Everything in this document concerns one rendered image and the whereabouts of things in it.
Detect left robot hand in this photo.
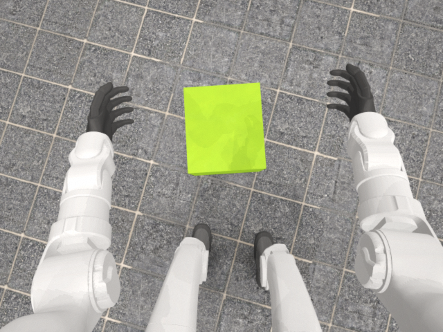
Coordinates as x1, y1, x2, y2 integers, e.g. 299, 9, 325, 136
86, 82, 134, 141

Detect left robot upper arm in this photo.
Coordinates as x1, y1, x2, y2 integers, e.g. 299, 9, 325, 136
0, 248, 120, 332

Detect carton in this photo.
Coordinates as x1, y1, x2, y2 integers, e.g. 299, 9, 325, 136
183, 82, 266, 176

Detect right robot hand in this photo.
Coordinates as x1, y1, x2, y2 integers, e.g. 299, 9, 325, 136
327, 64, 376, 122

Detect right robot upper arm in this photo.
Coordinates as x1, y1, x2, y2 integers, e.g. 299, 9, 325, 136
354, 229, 443, 332

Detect robot left thigh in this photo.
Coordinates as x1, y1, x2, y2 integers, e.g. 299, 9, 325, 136
145, 244, 209, 332

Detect robot right forearm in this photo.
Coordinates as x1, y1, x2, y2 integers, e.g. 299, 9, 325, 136
347, 112, 443, 249

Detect robot left forearm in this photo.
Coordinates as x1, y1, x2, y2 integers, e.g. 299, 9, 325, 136
30, 131, 116, 312

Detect left robot shin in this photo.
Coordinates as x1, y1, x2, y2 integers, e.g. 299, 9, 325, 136
174, 237, 205, 254

